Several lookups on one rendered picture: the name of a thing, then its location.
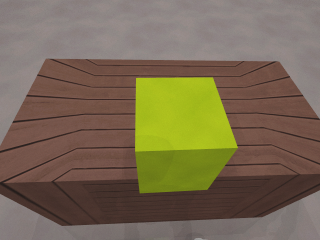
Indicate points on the carton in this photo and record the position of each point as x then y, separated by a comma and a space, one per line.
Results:
183, 138

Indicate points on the pedestal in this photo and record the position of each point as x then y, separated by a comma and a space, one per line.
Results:
69, 154

